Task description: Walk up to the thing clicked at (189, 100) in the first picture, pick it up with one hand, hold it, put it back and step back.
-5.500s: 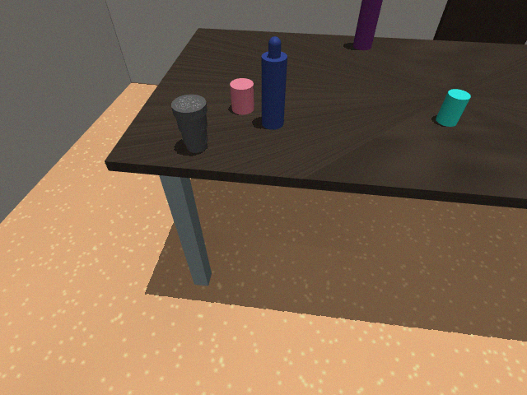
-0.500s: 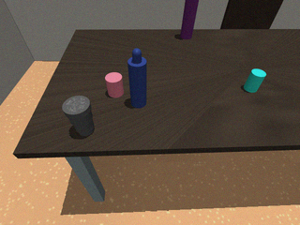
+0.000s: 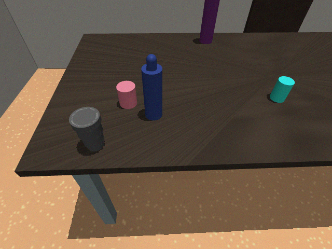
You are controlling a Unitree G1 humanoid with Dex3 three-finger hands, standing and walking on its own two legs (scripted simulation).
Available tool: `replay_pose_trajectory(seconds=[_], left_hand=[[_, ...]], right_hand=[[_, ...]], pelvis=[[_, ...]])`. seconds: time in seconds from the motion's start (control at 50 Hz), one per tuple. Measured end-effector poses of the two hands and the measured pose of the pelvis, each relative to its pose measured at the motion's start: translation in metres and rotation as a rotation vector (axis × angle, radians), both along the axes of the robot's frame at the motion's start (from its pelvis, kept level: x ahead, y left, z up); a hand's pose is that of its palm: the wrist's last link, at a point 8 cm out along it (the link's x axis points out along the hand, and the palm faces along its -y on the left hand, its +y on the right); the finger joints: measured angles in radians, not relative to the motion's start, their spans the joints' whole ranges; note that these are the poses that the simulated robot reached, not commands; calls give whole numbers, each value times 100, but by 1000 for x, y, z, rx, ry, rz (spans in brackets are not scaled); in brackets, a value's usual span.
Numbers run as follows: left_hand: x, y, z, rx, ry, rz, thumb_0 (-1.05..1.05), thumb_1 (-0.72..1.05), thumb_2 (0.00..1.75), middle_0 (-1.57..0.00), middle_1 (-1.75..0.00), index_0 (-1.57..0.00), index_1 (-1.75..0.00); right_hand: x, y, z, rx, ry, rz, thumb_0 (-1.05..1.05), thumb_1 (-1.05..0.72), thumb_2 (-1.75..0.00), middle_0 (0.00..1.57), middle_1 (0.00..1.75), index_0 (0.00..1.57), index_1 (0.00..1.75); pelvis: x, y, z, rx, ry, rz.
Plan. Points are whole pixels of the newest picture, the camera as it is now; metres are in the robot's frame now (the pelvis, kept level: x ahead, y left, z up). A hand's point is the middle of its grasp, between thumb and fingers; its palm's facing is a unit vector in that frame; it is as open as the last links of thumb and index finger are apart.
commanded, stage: stand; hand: left
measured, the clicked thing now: (90, 131) +0.45 +0.22 +0.02
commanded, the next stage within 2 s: rise first in 0.50 s
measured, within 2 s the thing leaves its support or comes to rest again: neither
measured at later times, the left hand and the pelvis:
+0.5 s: hand out of the picture +0.06 +0.25 -0.16, palm faces -0.02 -0.94 -0.34, open 7.3 cm; pelvis +0.00 +0.00 +0.00, yaw +0 degrees
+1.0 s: hand (70, 239) +0.20 +0.25 -0.10, palm faces +0.20 -0.92 -0.33, open 14.0 cm; pelvis +0.00 +0.00 -0.01, yaw -3 degrees
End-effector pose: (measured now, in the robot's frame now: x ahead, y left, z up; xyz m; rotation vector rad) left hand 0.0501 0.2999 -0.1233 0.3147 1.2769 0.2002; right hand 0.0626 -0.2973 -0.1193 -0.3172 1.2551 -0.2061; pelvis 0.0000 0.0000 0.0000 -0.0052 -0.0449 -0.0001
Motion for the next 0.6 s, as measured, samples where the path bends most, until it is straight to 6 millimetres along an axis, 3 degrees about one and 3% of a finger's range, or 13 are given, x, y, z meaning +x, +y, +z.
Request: replay_pose_trajectory(seconds=[0.32, 0.6], left_hand=[[9, -2, 2, 2, -33, -2, 1, 91, 89, -20, -30, -20, -30], [4, -3, 0, -4, -7, 4, 1, 91, 89, -20, -30, -21, -30]], right_hand=[[10, 0, 1, 1, -37, 7, 1, -91, -90, 20, 30, 20, 30], [1, -3, 1, -6, -4, 1, 1, -91, -90, 20, 30, 20, 30]], pelvis=[[1, -1, 0, 0, -11, -3], [2, -2, 0, -1, -5, -2]])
